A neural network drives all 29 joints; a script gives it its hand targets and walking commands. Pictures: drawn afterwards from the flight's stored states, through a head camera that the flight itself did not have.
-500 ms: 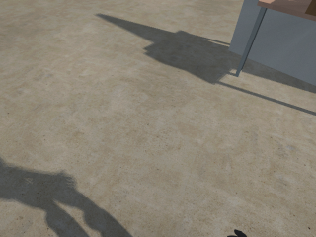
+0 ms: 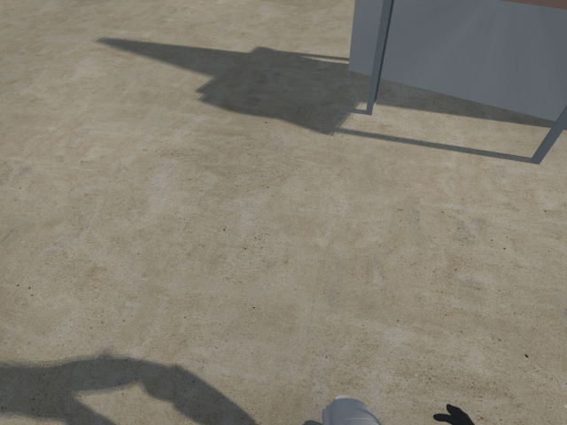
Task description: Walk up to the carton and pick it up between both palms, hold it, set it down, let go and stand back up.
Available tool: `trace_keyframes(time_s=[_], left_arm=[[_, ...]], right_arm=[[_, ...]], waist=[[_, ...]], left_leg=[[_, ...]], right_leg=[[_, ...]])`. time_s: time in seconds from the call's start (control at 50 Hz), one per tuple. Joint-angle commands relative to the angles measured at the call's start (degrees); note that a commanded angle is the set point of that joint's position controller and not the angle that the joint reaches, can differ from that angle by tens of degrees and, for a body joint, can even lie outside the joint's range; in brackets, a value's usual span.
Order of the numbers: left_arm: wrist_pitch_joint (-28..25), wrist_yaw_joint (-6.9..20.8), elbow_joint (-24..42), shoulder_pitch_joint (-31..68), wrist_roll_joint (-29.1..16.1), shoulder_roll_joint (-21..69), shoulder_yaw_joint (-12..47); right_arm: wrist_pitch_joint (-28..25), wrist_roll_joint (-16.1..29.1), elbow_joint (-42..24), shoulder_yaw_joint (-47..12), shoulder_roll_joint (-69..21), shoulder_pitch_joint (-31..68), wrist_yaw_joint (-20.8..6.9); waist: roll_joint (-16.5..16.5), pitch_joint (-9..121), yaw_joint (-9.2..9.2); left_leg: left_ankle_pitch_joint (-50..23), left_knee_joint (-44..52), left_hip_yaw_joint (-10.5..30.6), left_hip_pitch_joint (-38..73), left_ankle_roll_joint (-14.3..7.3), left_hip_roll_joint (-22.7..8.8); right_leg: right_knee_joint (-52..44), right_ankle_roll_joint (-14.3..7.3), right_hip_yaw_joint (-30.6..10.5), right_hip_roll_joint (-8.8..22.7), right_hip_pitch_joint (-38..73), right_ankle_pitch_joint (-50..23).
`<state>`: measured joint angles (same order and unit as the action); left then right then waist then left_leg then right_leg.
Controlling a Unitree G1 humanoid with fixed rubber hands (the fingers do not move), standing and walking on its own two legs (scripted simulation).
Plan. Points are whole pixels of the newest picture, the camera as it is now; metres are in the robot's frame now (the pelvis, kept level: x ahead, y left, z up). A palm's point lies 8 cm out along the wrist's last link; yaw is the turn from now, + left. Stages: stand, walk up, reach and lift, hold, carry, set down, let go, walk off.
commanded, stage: walk up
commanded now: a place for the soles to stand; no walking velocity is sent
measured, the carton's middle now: out of the picture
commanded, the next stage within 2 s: none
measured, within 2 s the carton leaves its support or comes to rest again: neither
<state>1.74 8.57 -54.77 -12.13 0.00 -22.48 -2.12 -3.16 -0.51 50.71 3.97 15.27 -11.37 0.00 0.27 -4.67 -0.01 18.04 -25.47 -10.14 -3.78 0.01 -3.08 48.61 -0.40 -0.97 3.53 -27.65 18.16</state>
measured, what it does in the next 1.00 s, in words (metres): walks ahead, turning right: right foot, then left foot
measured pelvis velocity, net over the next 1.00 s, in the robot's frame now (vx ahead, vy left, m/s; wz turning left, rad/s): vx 0.36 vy -0.14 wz -0.29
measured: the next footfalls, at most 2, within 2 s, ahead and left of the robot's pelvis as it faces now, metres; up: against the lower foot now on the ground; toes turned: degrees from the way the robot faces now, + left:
right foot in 0.08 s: +0.16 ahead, -0.13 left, +0.00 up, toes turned -4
left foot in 0.68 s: +0.39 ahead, +0.01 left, +0.00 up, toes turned -6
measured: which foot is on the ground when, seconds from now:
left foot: down 0.00-0.08, up 0.10-0.66, down 0.68-1.00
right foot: up 0.00-0.06, down 0.08-0.70, up 0.72-1.00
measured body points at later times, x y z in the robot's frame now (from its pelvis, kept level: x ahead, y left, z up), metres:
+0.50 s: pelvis +0.14 -0.10 +0.00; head +0.16 -0.12 +0.45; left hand +0.24 +0.18 -0.12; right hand +0.22 -0.40 -0.12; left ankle +0.23 +0.03 -0.67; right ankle +0.12 -0.13 -0.73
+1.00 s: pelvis +0.36 -0.14 -0.01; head +0.37 -0.18 +0.44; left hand +0.52 +0.14 -0.11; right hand +0.37 -0.44 -0.15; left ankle +0.35 +0.01 -0.73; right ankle +0.45 -0.28 -0.71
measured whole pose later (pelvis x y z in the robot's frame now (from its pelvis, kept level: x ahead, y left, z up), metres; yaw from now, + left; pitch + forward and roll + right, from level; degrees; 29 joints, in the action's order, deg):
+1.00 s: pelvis +0.36 -0.14 -0.01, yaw -17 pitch -4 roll +3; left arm -1.2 6.3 -54.6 -11.3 0.0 -21.0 -3.9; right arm -4.8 -0.8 50.7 4.5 18.7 -11.5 -0.2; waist -1.4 -7.0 0.0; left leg 23.8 -34.9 -9.4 -6.0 0.0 -3.7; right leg 48.4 -1.9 -2.9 1.3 -30.5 19.2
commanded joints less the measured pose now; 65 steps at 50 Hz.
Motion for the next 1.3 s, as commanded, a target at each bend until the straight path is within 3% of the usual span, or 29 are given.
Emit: trace_keyframes(time_s=[0.0, 0.02, 0.04, 0.06, 0.08, 0.1, 0.14, 0.16, 0.2, 0.4, 0.46, 0.56, 0.6, 0.62, 0.64, 0.66, 0.68, 0.7, 0.74, 0.8, 0.92, 0.98, 1.02, 1.04, 1.06, 1.08, 1.12, 1.16, 1.28], left_arm=[[-2.07, -0.21, 7.2, -1.54, 2.26, -11.88, -7.06], [-2.27, -0.72, 4.59, -8.08, 2.3, -12.82, -7.79], [-2.74, -1.79, 1.39, -16.83, 2.46, -15.76, -9.22], [-2.97, -3.12, 2.06, -18.28, 2.7, -19.33, -10.06], [-3.27, -3.72, 4.72, -12.55, 2.65, -21.0, -9.16], [-3.07, -4.05, 6.15, -5.59, 1.02, -21.6, -8.88], [-3.6, -5.04, 6.82, 0.71, 1.04, -18.87, -8.29], [-3.99, -5.33, 6.79, 1.21, 1.31, -17.69, -8.2], [-4.5, -5.17, 6.69, 0.02, 1.43, -16.36, -7.94], [-6.03, -5.21, 5.68, -4.21, 1.62, -14.35, -7.38], [-6.24, -5.48, 5.23, -5.97, 1.94, -13.36, -7.11], [-5.73, -6.12, 5.01, -9.39, 2.14, -12.43, -6.83], [-5.49, -6.23, 6.11, -7.26, 2.04, -11.97, -6.65], [-5.36, -6.35, 7.41, -3.7, 1.83, -11.67, -6.44], [-5.28, -6.61, 8.7, -0.33, 1.2, -10.67, -5.89], [-5.31, -6.89, 10.57, 2.48, 0.55, -8.21, -4.83], [-5.19, -6.92, 11.43, 1.83, 0.25, -5.99, -4.17], [-4.64, -7.07, 9.79, 1.72, 1.18, -12.06, -4.99], [-5.08, -6.07, 8.91, 1.48, 0.83, -12.52, -4.8], [-4.53, -4.38, 7.47, -0.88, 0.39, -9.9, -5.0], [-5.21, -2.19, 7.93, 4.88, 1.28, -9.67, -5.07], [-5.22, -2.46, 2.91, -5.27, 1.34, -11.39, -6.82], [-5.41, -4.06, -0.86, -17.69, 1.8, -16.26, -9.3], [-5.43, -5.2, 0.64, -18.68, 1.91, -18.7, -9.62], [-5.55, -5.37, 2.77, -14.79, 1.36, -19.58, -8.68], [-5.55, -5.72, 4.45, -8.41, 0.08, -20.04, -8.38], [-5.87, -6.76, 5.24, -2.46, -0.1, -16.96, -7.63], [-6.29, -7.01, 5.41, -2.23, 0.37, -15.17, -7.54], [-7.28, -6.85, 5.4, -3.77, 0.88, -14.77, -7.58]], right_arm=[[-3.32, -2.54, -5.53, 7.04, 24.96, 11.14, -0.25], [-2.92, -2.66, -5.54, 6.74, 23.82, 11.66, -0.45], [-2.41, -2.96, -5.69, 5.55, 19.72, 10.98, -0.73], [-1.75, -2.07, -6.41, 3.64, 14.45, 8.92, -1.36], [-1.24, -1.21, -7.85, 2.92, 15.02, 7.54, -1.54], [-0.94, -1.04, -6.89, 3.57, 20.17, 6.05, -1.49], [-0.61, -0.39, -4.08, 3.8, 21.01, 3.27, -1.72], [-0.3, -0.02, -3.09, 3.88, 20.96, 1.96, -1.82], [0.38, -0.12, -2.7, 4.36, 21.02, 1.98, -1.97], [0.13, -0.8, -3.79, 4.52, 21.23, 9.05, -1.39], [-0.32, -0.61, -4.75, 4.36, 21.08, 10.98, -0.94], [-1.38, -0.47, -7.01, 4.33, 19.62, 13.03, 0.1], [-1.91, -0.49, -6.78, 4.3, 18.98, 10.26, 0.53], [-2.23, -0.46, -5.54, 4.74, 19.12, 4.56, 0.91], [-2.58, -1.54, -3.66, 5.75, 20.4, -3.29, 1.5], [-2.68, -2.96, -1.57, 7.51, 23.82, -13.43, 2.27], [-2.64, -3.57, -2.19, 8.6, 27.62, -15.08, 2.7], [-2.89, -1.82, -2.66, 8.11, 26.49, -12.21, 2.34], [-3.2, -0.76, -3.89, 6.3, 22.73, -6.11, 2.08], [-3.89, -1.38, -4.68, 5.36, 21.07, -2.24, 1.69], [-4.73, -0.7, -5.05, 5.43, 24.81, 2.35, 0.09], [-3.94, -0.59, -5.68, 5.26, 24.38, 8.82, -0.29], [-3.11, -0.82, -5.42, 3.86, 19.18, 5.41, -0.63], [-2.34, -0.33, -5.57, 2.44, 15.27, 2.68, -1.22], [-1.4, 0.17, -5.68, 2.62, 18.07, 1.0, -1.37], [-0.78, 0.29, -4.18, 3.14, 21.43, -0.64, -1.39], [-0.54, 0.31, -2.1, 3.32, 21.21, -2.54, -1.43], [-0.25, 0.2, -1.42, 3.65, 20.76, -2.67, -1.53], [-0.14, -0.81, -2.78, 4.37, 20.62, 2.15, -1.88]], waist=[[-8.57, 3.63, -4.78], [-4.5, 6.58, -7.67], [6.93, 8.44, -11.19], [21.54, 4.39, -11.46], [22.15, 2.02, -6.88], [12.05, 2.15, -3.64], [5.33, 0.37, -0.63], [3.15, 1.73, -0.38], [1.72, 2.64, -0.94], [-5.83, -1.55, -2.82], [-5.9, -1.71, -3.7], [-2.56, 1.8, -5.0], [-2.32, 2.51, -3.0], [-2.23, 4.52, 0.22], [-4.71, 8.07, 4.91], [-11.87, 14.13, 11.13], [-17.45, 17.89, 10.41], [-6.64, 16.61, 8.97], [-2.13, 10.87, 5.67], [-4.54, 6.9, 2.16], [-7.26, 0.58, 1.0], [-5.88, 4.29, -5.5], [10.56, 9.69, -10.53], [22.53, 6.71, -9.76], [19.68, 5.91, -6.0], [13.65, 3.44, -3.04], [6.67, 0.84, -0.52], [3.5, 2.65, -0.79], [0.27, 2.67, -2.13]], left_leg=[[13.05, 7.84, 4.5, -10.13, -9.13, -17.41], [11.86, -2.55, 0.7, -14.16, -7.81, -13.11], [5.99, -23.73, -1.66, -19.24, -5.74, -5.67], [15.49, -38.69, -1.68, -29.62, -2.83, 3.44], [17.36, -45.02, 5.59, -37.59, -0.71, 7.8], [12.44, -47.83, 12.46, -34.48, -1.07, 3.81], [4.87, -47.19, 13.79, -31.21, -2.65, 0.08], [2.01, -44.57, 13.23, -29.13, -2.59, -1.41], [0.75, -40.59, 13.05, -26.87, -1.83, -2.11], [-3.15, -29.96, 14.86, -34.96, -0.16, -2.12], [-2.27, -25.44, 14.67, -37.45, -0.1, -1.46], [0.58, -15.09, 12.65, -35.01, -1.49, 0.9], [-0.06, -7.19, 11.07, -25.48, -2.78, 2.62], [-1.77, -2.45, 10.15, -14.55, -3.79, 3.93], [-8.73, 2.42, 11.3, 1.15, -5.81, 1.89], [-7.57, 5.54, 24.25, 18.26, -11.26, -9.89], [-0.4, 6.21, 44.54, 27.7, -16.25, -25.38], [11.45, 8.34, 46.69, 21.61, -17.74, -26.95], [2.28, 8.46, 36.67, 11.17, -14.29, -23.05], [-6.02, 8.54, 22.24, 3.68, -12.44, -18.56], [-2.29, 10.61, 12.74, -6.5, -13.11, -18.99], [-0.29, 0.46, 5.21, -16.75, -9.56, -14.95], [-6.91, -28.79, 1.25, -23.27, -6.21, -5.51], [11.4, -42.56, 1.12, -30.35, -3.24, 4.65], [13.24, -47.63, 8.62, -33.61, -1.63, 6.57], [10.53, -50.64, 13.02, -31.86, -2.04, 3.9], [5.91, -49.75, 13.83, -31.24, -3.03, 0.43], [2.48, -44.93, 13.3, -29.11, -3.05, -1.87], [-1.05, -37.07, 14.2, -33.16, -1.02, -3.34]], right_leg=[[-7.97, -0.33, 2.33, 5.2, 11.03, -2.24], [-11.52, -1.2, 2.24, 2.94, 20.88, -3.11], [-15.52, -2.87, -2.9, -1.43, 28.74, 2.63], [-28.93, -4.49, -18.87, 3.6, 26.98, 17.22], [-43.0, -8.33, -45.0, 11.06, 24.22, 26.76], [-48.93, -8.27, -52.69, 13.36, 19.88, 34.28], [-45.12, -3.66, -41.98, 10.24, 15.8, 27.48], [-42.12, -1.06, -33.98, 8.46, 15.81, 20.82], [-40.68, 0.56, -27.86, 6.1, 15.15, 16.75], [-42.55, -1.44, -28.19, 6.47, 21.68, 13.41], [-40.69, -1.36, -27.38, 6.08, 27.28, 2.55], [-31.71, -2.54, -24.27, 6.23, 36.59, -30.69], [-25.0, -0.77, -19.99, 2.73, 32.53, -40.68], [-18.44, 0.45, -16.82, -0.04, 26.48, -44.21], [-8.66, 2.7, -12.36, -2.81, 16.63, -43.34], [9.64, 5.38, -7.27, -7.46, 1.8, -28.26], [20.15, 5.4, -4.76, -12.78, -13.57, 10.52], [22.69, 1.58, -6.63, -8.95, -14.77, 8.97], [25.16, -0.27, -7.1, -4.96, -11.8, 2.77], [20.7, -0.02, -5.6, -1.07, -10.38, 1.49], [-4.27, 0.56, -1.23, 3.63, -2.6, -5.21], [-8.34, -0.91, 5.18, -0.37, 17.99, -13.39], [-11.58, -2.45, -2.97, -4.26, 31.34, -4.46], [-26.46, -4.94, -24.44, 3.79, 28.46, 12.02], [-41.33, -7.31, -49.75, 10.2, 23.23, 26.4], [-44.88, -7.93, -54.29, 11.65, 19.14, 32.74], [-41.18, -5.8, -45.12, 10.18, 14.93, 26.55], [-37.41, -3.23, -33.69, 7.62, 13.47, 18.23], [-37.75, -6.91, -31.7, 8.04, 16.21, 23.22]])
